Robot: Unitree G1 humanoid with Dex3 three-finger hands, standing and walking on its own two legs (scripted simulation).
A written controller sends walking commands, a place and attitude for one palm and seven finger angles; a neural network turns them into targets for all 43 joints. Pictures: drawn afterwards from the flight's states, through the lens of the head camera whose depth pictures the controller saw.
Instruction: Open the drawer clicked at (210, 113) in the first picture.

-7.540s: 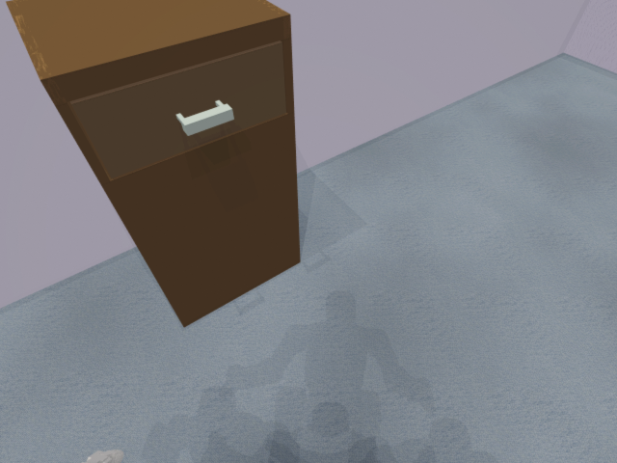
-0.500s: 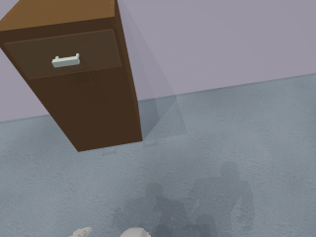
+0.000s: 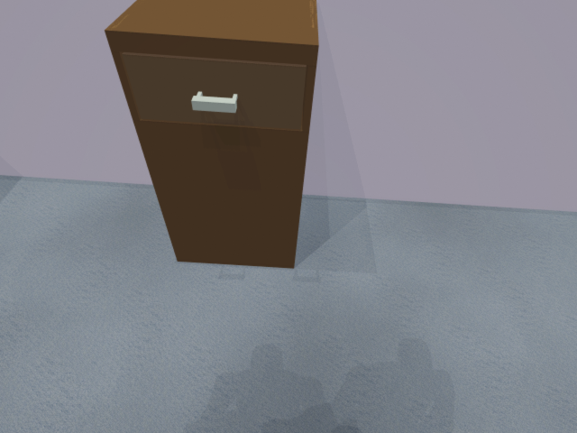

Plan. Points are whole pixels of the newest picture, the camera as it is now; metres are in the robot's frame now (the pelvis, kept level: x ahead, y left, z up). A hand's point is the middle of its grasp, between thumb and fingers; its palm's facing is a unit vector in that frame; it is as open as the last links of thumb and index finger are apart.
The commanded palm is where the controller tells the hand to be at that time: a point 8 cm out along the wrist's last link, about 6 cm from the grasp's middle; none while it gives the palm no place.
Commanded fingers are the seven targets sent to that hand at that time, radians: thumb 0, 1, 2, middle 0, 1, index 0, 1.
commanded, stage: take the last steps up to it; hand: left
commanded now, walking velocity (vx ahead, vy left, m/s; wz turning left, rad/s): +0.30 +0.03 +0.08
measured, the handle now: (216, 100) +0.86 +0.26 +0.01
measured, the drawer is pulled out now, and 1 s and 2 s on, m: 0.00 0.00 0.00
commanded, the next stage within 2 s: come to a stop and stand still in 0.88 s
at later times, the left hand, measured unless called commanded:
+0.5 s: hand out of the picture +0.13 +0.15 -0.16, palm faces +0.12 -0.97 -0.24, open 7.1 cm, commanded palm none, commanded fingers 0.00 0.90 0.90 -0.20 -0.30 -0.20 -0.30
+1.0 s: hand (182, 344) +0.30 +0.22 -0.18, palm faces +0.09 -0.98 -0.19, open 7.3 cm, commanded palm none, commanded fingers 0.00 0.90 0.90 -0.20 -0.30 -0.20 -0.30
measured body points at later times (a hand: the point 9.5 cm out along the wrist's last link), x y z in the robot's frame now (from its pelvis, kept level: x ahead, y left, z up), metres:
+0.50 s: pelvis +0.12 -0.04 +0.00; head +0.12 -0.06 +0.45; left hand +0.12 +0.20 -0.14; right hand +0.12 -0.27 -0.17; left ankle +0.15 +0.12 -0.67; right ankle +0.11 -0.13 -0.75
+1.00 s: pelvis +0.28 +0.04 -0.01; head +0.29 +0.04 +0.44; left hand +0.29 +0.27 -0.16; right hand +0.34 -0.20 -0.16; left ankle +0.28 +0.13 -0.75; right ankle +0.32 -0.08 -0.70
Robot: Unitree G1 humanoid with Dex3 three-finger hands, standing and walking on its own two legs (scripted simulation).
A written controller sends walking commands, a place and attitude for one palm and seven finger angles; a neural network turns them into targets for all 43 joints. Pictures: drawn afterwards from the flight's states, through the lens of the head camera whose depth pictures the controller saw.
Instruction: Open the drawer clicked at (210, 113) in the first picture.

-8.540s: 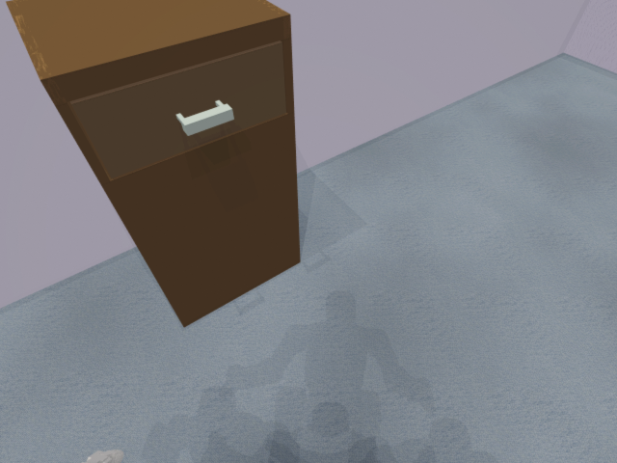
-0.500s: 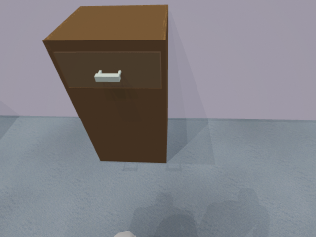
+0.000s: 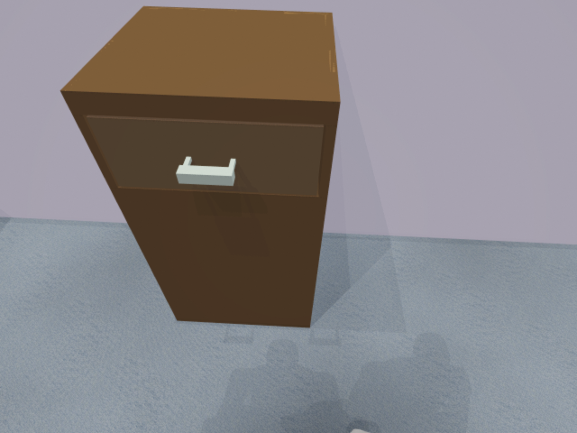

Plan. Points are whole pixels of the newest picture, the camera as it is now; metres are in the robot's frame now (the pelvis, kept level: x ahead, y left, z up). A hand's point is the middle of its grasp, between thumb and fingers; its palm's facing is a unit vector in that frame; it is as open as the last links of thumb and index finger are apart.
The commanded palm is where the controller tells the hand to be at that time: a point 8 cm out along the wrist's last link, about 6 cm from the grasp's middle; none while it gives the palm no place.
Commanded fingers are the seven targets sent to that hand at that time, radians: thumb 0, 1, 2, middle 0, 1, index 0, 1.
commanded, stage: come to a stop and stand still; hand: left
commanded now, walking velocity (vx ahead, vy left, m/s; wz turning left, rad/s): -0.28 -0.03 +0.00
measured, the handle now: (208, 168) +0.58 +0.21 +0.01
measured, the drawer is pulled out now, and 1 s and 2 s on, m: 0.00 0.00 0.00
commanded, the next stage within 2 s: look again from close up in 1.20 s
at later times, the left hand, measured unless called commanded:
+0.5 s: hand out of the picture +0.10 +0.20 -0.19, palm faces +0.06 -0.98 -0.20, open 7.3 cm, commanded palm none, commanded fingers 0.00 0.90 0.90 -0.20 -0.30 -0.20 -0.30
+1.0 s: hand out of the picture -0.02 +0.18 -0.17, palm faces +0.02 -0.98 -0.18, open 7.3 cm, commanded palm none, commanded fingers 0.00 0.90 0.90 -0.20 -0.30 -0.20 -0.30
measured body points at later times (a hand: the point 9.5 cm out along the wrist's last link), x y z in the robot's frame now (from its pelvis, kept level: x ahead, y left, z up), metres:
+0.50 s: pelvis +0.02 +0.02 -0.01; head +0.04 +0.03 +0.43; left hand +0.09 +0.26 -0.17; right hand +0.06 -0.22 -0.16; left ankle +0.01 +0.13 -0.74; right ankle +0.10 -0.12 -0.74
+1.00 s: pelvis -0.01 +0.02 +0.00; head -0.01 +0.01 +0.45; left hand -0.02 +0.23 -0.16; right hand -0.01 -0.20 -0.16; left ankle +0.01 +0.13 -0.74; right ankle -0.03 -0.08 -0.74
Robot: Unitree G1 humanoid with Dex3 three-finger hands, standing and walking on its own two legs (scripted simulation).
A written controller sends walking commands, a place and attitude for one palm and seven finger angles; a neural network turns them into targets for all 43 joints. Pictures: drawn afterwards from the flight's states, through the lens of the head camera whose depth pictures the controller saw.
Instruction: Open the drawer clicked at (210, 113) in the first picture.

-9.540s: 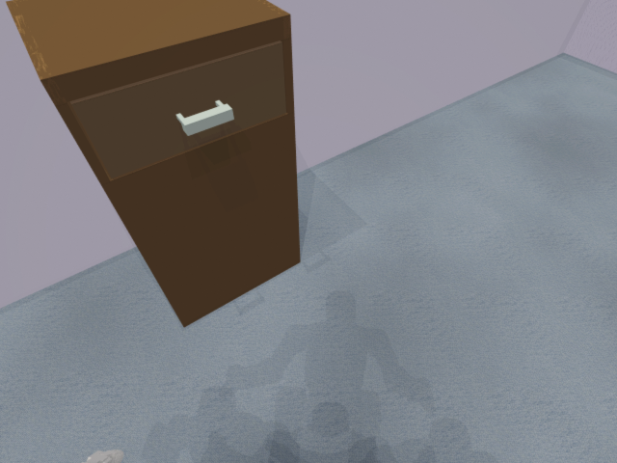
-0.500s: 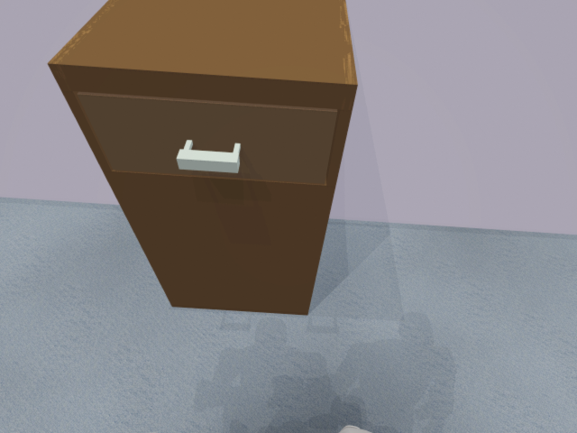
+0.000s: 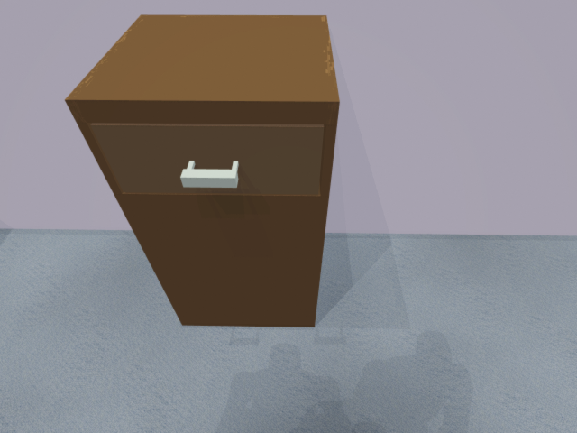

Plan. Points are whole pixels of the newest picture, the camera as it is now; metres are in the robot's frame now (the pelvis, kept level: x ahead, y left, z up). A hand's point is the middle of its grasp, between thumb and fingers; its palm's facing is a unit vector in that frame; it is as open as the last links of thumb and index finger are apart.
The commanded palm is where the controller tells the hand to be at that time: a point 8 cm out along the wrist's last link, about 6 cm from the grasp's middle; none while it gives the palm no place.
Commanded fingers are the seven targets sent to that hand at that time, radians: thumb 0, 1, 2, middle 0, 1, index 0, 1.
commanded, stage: come to a stop and stand still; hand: left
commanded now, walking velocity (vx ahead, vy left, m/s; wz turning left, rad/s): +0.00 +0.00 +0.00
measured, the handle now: (211, 171) +0.59 +0.20 +0.01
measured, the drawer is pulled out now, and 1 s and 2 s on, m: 0.00 0.00 0.00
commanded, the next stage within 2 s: look again from close up in 0.20 s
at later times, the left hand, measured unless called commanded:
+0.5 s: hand out of the picture +0.00 +0.16 -0.18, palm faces +0.01 -0.98 -0.19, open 7.3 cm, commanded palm none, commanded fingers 0.00 0.90 0.90 -0.20 -0.30 -0.20 -0.30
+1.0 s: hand out of the picture +0.02 +0.19 -0.19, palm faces +0.01 -0.98 -0.17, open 7.3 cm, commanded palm none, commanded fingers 0.00 0.90 0.90 -0.20 -0.30 -0.20 -0.30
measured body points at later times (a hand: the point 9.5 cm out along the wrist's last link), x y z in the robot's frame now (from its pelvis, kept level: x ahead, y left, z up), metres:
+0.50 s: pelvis +0.00 +0.00 -0.01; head +0.01 +0.00 +0.44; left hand +0.00 +0.22 -0.17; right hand -0.01 -0.20 -0.17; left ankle +0.02 +0.11 -0.74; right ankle -0.02 -0.10 -0.74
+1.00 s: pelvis +0.02 +0.02 -0.01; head +0.03 +0.03 +0.44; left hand +0.02 +0.24 -0.17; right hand +0.03 -0.21 -0.16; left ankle +0.02 +0.11 -0.74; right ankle -0.02 -0.10 -0.74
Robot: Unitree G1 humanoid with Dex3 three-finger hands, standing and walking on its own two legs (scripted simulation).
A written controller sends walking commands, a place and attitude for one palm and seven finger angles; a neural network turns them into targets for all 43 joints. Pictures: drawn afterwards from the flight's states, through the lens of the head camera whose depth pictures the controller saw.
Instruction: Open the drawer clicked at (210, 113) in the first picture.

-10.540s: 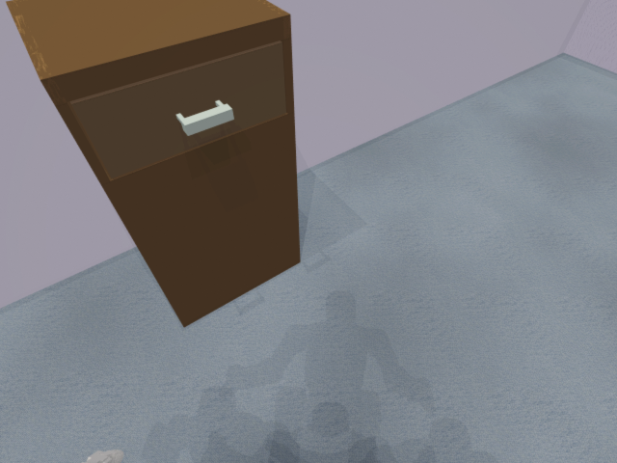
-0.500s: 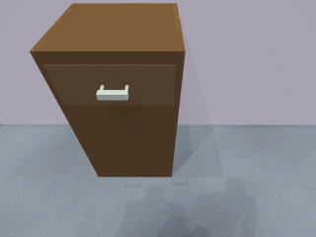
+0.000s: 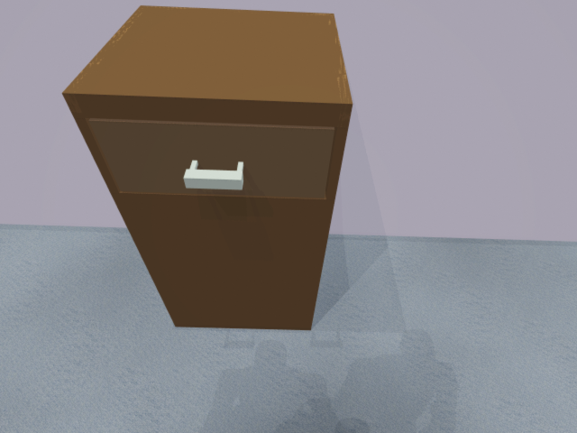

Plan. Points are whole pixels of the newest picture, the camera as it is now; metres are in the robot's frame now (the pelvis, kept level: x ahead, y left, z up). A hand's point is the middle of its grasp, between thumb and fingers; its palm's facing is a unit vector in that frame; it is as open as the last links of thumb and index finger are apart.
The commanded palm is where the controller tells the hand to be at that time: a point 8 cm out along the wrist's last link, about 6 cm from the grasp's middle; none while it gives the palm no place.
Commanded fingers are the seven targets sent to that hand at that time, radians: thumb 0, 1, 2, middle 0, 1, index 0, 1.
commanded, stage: shuffle to correct the standing spot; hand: left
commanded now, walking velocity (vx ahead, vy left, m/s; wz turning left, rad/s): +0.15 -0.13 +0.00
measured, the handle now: (216, 172) +0.57 +0.18 +0.02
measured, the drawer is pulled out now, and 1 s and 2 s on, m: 0.00 0.00 0.00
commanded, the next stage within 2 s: come to a stop and stand still in 0.16 s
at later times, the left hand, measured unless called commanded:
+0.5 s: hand out of the picture -0.01 +0.11 -0.18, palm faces +0.08 -0.99 -0.13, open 7.3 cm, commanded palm none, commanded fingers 0.00 0.90 0.90 -0.20 -0.30 -0.20 -0.30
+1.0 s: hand out of the picture +0.09 +0.13 -0.17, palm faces +0.07 -0.98 -0.21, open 7.3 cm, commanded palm none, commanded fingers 0.00 0.90 0.90 -0.20 -0.30 -0.20 -0.30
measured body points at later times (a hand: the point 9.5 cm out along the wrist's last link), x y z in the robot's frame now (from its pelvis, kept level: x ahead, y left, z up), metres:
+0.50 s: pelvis +0.07 -0.03 -0.01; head +0.10 -0.02 +0.44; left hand -0.01 +0.16 -0.17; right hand +0.13 -0.26 -0.16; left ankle +0.11 +0.07 -0.74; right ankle -0.02 -0.11 -0.74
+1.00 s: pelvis +0.06 -0.05 +0.00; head +0.07 -0.05 +0.45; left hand +0.08 +0.18 -0.16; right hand +0.10 -0.28 -0.16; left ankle +0.10 +0.07 -0.74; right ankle +0.01 -0.13 -0.74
